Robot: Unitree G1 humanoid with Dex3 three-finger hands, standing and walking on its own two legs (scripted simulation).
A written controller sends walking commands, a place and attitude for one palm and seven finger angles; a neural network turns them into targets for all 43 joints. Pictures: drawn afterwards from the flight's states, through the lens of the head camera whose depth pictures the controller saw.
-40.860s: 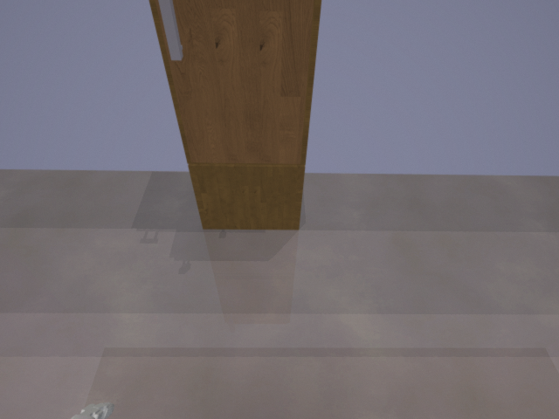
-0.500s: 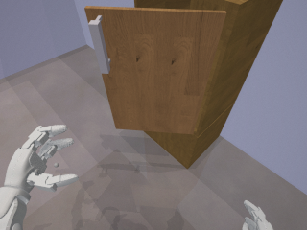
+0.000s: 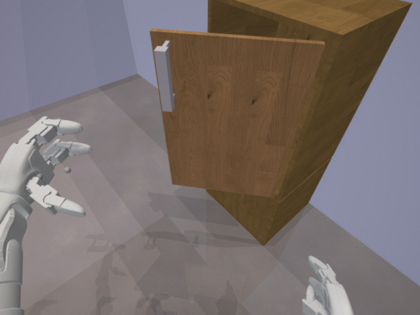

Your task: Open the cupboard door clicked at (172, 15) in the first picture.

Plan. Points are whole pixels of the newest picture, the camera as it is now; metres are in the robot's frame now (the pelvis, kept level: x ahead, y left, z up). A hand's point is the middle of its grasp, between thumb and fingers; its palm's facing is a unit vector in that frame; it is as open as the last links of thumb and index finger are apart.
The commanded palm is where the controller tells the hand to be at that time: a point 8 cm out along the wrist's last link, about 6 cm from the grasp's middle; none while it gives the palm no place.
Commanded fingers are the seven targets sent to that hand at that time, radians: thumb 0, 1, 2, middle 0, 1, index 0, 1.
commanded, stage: raise the hand with hooked fingers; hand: left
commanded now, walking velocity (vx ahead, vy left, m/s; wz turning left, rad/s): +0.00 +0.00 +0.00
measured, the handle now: (167, 76) +0.62 +0.19 +0.15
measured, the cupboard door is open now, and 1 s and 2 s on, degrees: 41 41 41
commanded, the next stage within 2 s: move the hooked fingers beside the handle in 0.58 s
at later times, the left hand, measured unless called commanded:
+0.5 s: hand (87, 157) +0.30 +0.25 +0.18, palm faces +0.05 -1.00 -0.05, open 14.0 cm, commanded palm +0.27 +0.29 +0.18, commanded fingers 0.00 -0.50 0.30 -0.30 -1.20 -0.30 -1.20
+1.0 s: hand (105, 140) +0.35 +0.24 +0.17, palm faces +0.01 -1.00 -0.03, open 14.0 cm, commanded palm +0.33 +0.28 +0.17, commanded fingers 0.00 -0.50 0.30 -0.30 -1.20 -0.30 -1.20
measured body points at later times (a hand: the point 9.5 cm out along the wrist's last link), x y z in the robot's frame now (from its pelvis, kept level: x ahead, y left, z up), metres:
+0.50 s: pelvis +0.01 -0.03 +0.00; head -0.01 -0.04 +0.45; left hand +0.29 +0.30 +0.18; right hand +0.18 -0.27 -0.07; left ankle +0.04 +0.10 -0.73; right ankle -0.02 -0.12 -0.73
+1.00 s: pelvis +0.00 -0.03 +0.00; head +0.01 -0.04 +0.45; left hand +0.34 +0.29 +0.17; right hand +0.18 -0.27 -0.08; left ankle +0.04 +0.10 -0.73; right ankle -0.02 -0.12 -0.73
